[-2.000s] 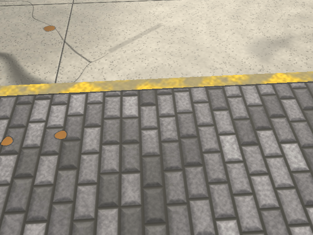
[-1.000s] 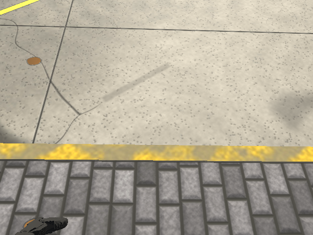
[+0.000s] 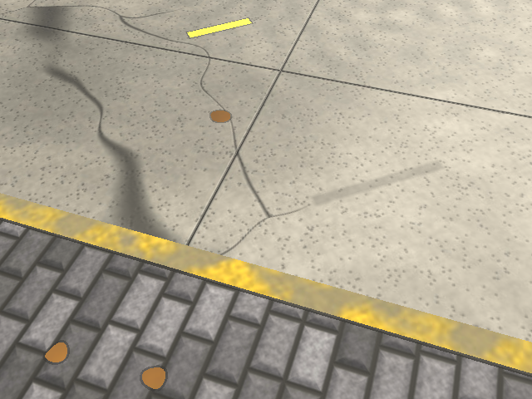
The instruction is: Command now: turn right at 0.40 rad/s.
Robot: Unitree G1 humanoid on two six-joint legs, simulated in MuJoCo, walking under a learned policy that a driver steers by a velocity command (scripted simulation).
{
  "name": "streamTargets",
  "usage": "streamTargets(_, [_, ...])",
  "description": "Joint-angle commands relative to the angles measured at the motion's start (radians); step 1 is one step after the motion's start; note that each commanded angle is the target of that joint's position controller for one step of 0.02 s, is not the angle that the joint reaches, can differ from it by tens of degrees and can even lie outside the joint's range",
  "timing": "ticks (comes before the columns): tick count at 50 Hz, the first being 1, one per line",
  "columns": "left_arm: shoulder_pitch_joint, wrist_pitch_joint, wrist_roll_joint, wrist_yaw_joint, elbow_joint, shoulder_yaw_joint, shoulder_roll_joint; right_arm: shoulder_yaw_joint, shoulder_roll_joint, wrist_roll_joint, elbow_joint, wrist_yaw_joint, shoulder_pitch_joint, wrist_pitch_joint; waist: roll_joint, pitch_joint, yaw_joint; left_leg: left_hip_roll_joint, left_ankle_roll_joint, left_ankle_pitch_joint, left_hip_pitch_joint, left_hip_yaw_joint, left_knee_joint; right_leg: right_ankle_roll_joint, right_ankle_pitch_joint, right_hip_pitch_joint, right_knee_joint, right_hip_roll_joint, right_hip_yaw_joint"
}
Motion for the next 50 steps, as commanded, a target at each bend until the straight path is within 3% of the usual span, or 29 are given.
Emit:
streamTargets(1, [0.046,-0.012,0.012,-0.001,-0.059,0.041,0.158,-0.061,-0.159,0.006,-0.043,-0.013,0.018,-0.006,-0.04,-0.109,-0.005,0.172,0.049,0.311,0.037,-0.112,0.083,-0.099,0.397,0.088,-0.239,-0.074,0.148])
streamTargets(2, [0.048,-0.016,0.01,0.009,-0.065,0.07,0.27,-0.047,-0.105,-0.032,-0.095,-0.011,-0.039,-0.014,-0.276,-0.089,-0.023,-0.008,-0.064,-0.017,-0.209,0.005,0.259,-0.256,0.693,0.185,-0.245,-0.268,0.445])
streamTargets(3, [0.088,-0.031,0.037,0.007,-0.074,0.059,0.227,-0.047,-0.11,-0.033,-0.114,-0.014,-0.135,-0.019,-0.258,-0.107,0.062,-0.064,-0.087,-0.38,-0.338,-0.105,0.481,-0.389,0.754,0.227,-0.293,-0.358,0.552])
streamTargets(4, [0.07,-0.049,0.046,0.007,-0.078,0.05,0.209,-0.058,-0.131,-0.015,-0.104,-0.007,-0.108,-0.02,-0.158,-0.116,0.038,-0.036,-0.083,-0.367,-0.362,-0.172,0.596,-0.38,0.718,0.228,-0.29,-0.333,0.493])
streamTargets(5, [0.013,-0.06,0.032,0.011,-0.087,0.052,0.201,-0.062,-0.131,-0.003,-0.083,-0.005,-0.078,-0.018,-0.102,-0.103,0.005,-0.019,-0.085,-0.293,-0.383,-0.186,0.617,-0.326,0.677,0.231,-0.269,-0.272,0.419])
streamTargets(6, [-0.025,-0.061,0.01,0.013,-0.094,0.049,0.186,-0.066,-0.14,-0.005,-0.073,-0.007,-0.057,-0.016,-0.081,-0.084,-0.01,-0.008,-0.094,-0.23,-0.405,-0.191,0.582,-0.286,0.658,0.233,-0.264,-0.239,0.382])
streamTargets(8, [-0.034,-0.051,-0.001,0.025,-0.099,0.041,0.167,-0.066,-0.132,-0.008,-0.066,-0.01,-0.046,-0.021,-0.103,-0.102,-0.019,-0.014,-0.119,-0.145,-0.355,-0.183,0.538,-0.263,0.668,0.217,-0.262,-0.192,0.348])
streamTargets(13, [-0.014,-0.026,0.004,0.038,-0.11,0.056,0.201,-0.057,-0.112,0.003,-0.071,-0.004,-0.062,-0.035,-0.136,-0.112,0.006,-0.034,-0.142,-0.079,-0.269,-0.178,0.297,-0.256,0.56,0.196,-0.252,-0.16,0.372])
streamTargets(17, [-0.049,-0.013,0.006,0.03,-0.128,0.061,0.215,-0.061,-0.134,0.01,-0.069,0.007,-0.045,-0.045,-0.179,-0.097,0.009,-0.055,-0.13,-0.074,-0.148,-0.182,0.164,-0.25,0.452,0.096,-0.252,-0.149,0.445])
streamTargets(21, [-0.097,-0.002,-0.002,0.032,-0.136,0.043,0.179,-0.063,-0.135,0.01,-0.041,0.028,0.042,-0.065,-0.184,-0.12,-0.03,-0.047,-0.093,0.085,0.007,-0.15,-0.101,-0.198,0.433,0.074,-0.176,-0.121,0.472])
streamTargets(22, [-0.08,-0.002,-0.001,0.035,-0.131,0.034,0.157,-0.065,-0.14,0.002,-0.037,0.03,0.054,-0.069,-0.159,-0.117,-0.034,-0.02,-0.071,0.193,0.079,-0.167,-0.192,-0.158,0.343,0.038,-0.151,-0.087,0.463])
streamTargets(23, [-0.033,-0.006,0.02,0.035,-0.126,0.019,0.112,-0.071,-0.195,-0.018,-0.049,0.026,0.063,-0.07,-0.018,-0.141,-0.01,0.141,-0.018,0.312,0.169,-0.326,-0.228,-0.099,0.149,-0.037,-0.024,-0.013,0.382])
streamTargets(24, [-0.003,-0.015,0.02,0.036,-0.137,0.016,0.097,-0.078,-0.257,-0.04,-0.054,0.027,0.035,-0.065,0.199,-0.096,0.036,0.296,0.135,0.484,0.164,-0.529,-0.24,-0.041,-0.192,-0.188,0.105,0.14,0.242])
streamTargets(25, [-0.013,-0.021,0.028,0.041,-0.132,0.034,0.163,-0.063,-0.202,-0.049,-0.06,0.03,0.028,-0.073,0.199,-0.103,0.004,0.379,0.254,0.434,0.094,-0.618,-0.259,0.002,-0.32,-0.195,0.307,0.099,0.239])
streamTargets(26, [-0.015,-0.019,0.015,0.042,-0.116,0.053,0.21,-0.052,-0.177,-0.04,-0.063,0.031,0.005,-0.079,0.145,-0.076,0.004,0.339,0.252,0.373,0.072,-0.563,-0.263,0.014,-0.279,-0.206,0.421,0.088,0.246])
streamTargets(27, [-0.008,-0.013,0.014,0.044,-0.097,0.057,0.198,-0.048,-0.167,-0.025,-0.059,0.03,-0.022,-0.081,0.118,-0.064,0.016,0.282,0.21,0.304,0.069,-0.488,-0.255,0.03,-0.225,-0.215,0.46,0.08,0.243])
streamTargets(29, [-0.005,-0.001,0.017,0.045,-0.079,0.045,0.146,-0.031,-0.132,-0.006,-0.047,0.025,-0.04,-0.082,0.122,-0.047,0.013,0.223,0.172,0.305,0.07,-0.401,-0.244,0.057,-0.144,-0.206,0.438,0.067,0.243])
streamTargets(31, [-0.018,-0.005,0.02,0.037,-0.079,0.021,0.084,-0.019,-0.11,-0.009,-0.024,0.024,-0.025,-0.074,0.143,-0.063,0.009,0.171,0.157,0.338,0.078,-0.331,-0.236,0.073,-0.109,-0.134,0.269,0.031,0.17])
streamTargets(33, [-0.067,-0.017,0.024,0.032,-0.083,0.003,0.041,-0.023,-0.134,-0.006,-0.005,0.024,0.011,-0.059,0.175,-0.071,-0.031,0.142,0.149,0.373,0.095,-0.323,-0.207,0.077,-0.114,-0.053,0.058,0.026,0.104])
streamTargets(34, [-0.07,-0.021,0.018,0.032,-0.077,0.009,0.062,-0.03,-0.163,-0.002,0.003,0.023,0.038,-0.051,0.18,-0.074,-0.043,0.145,0.155,0.383,0.111,-0.35,-0.192,0.075,-0.08,-0.03,-0.021,0.042,0.088])
streamTargets(37, [-0.009,-0.025,0.015,0.036,-0.044,0.031,0.131,-0.043,-0.21,0.025,0.005,0.021,0.058,-0.045,0.149,-0.075,-0.019,0.139,0.118,0.384,0.061,-0.409,-0.168,0.017,0.194,0.118,-0.281,0.047,0.09])
streamTargets(38, [0.018,-0.023,0.024,0.044,-0.048,0.04,0.172,-0.039,-0.202,0.018,-0.001,0.025,0.055,-0.055,0.095,-0.104,-0.014,0.128,0.082,0.351,-0.012,-0.396,-0.139,-0.017,0.301,0.209,-0.242,-0.025,0.134])
streamTargets(39, [0.026,-0.018,0.029,0.047,-0.034,0.059,0.235,-0.032,-0.163,0.015,-0.023,0.03,0.047,-0.066,-0.069,-0.114,-0.04,0.039,0.033,0.233,-0.084,-0.286,-0.081,-0.079,0.349,0.214,-0.187,-0.087,0.174])
streamTargets(41, [0.016,-0.014,0.037,0.043,-0.04,0.053,0.181,-0.029,-0.149,0.016,-0.033,0.03,0.002,-0.064,-0.176,-0.081,-0.005,-0.047,-0.03,0.017,-0.16,-0.171,0.082,-0.183,0.307,0.173,-0.268,-0.199,0.288])
streamTargets(43, [-0.026,-0.026,0.041,0.052,-0.061,0.044,0.155,-0.044,-0.162,0.021,-0.038,0.027,0.01,-0.044,-0.241,-0.045,0.004,-0.035,-0.043,-0.248,-0.243,-0.143,0.321,-0.258,0.46,0.156,-0.295,-0.309,0.358])
streamTargets(44, [-0.026,-0.037,0.042,0.056,-0.065,0.04,0.151,-0.052,-0.167,0.022,-0.042,0.028,0.016,-0.033,-0.212,-0.035,0.003,-0.014,-0.054,-0.322,-0.287,-0.163,0.451,-0.287,0.573,0.158,-0.29,-0.347,0.362])
streamTargets(46, [-0.065,-0.047,0.023,0.056,-0.062,0.045,0.162,-0.048,-0.141,0.023,-0.044,0.031,0.037,-0.014,-0.15,-0.021,-0.024,0.024,-0.072,-0.269,-0.309,-0.166,0.443,-0.254,0.615,0.17,-0.273,-0.315,0.27])
streamTargets(48, [-0.086,-0.039,0.016,0.055,-0.06,0.052,0.178,-0.037,-0.118,0.02,-0.055,0.042,0.027,-0.007,-0.16,-0.038,-0.015,0.031,-0.086,-0.185,-0.241,-0.117,0.35,-0.225,0.628,0.159,-0.259,-0.272,0.18])
streamTargets(50, [-0.082,-0.027,0.015,0.053,-0.057,0.057,0.188,-0.037,-0.127,0.025,-0.074,0.059,0.02,-0.004,-0.184,-0.065,-0.004,0.021,-0.083,-0.129,-0.156,-0.075,0.242,-0.21,0.636,0.152,-0.235,-0.257,0.127])
Velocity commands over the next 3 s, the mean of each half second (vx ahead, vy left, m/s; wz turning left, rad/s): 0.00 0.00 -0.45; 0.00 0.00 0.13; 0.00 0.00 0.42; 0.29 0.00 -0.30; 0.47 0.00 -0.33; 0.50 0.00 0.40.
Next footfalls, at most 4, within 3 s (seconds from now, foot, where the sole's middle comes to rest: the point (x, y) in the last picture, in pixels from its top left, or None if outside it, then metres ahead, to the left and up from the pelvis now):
0.46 left None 0.08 0.12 -0.77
0.76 right None -0.03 -0.12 -0.77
1.08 left None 0.05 0.14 -0.77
1.56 right None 0.05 -0.09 -0.77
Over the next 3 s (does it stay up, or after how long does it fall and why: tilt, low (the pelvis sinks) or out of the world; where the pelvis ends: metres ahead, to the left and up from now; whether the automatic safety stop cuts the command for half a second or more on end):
stays up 0.66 -0.05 -0.01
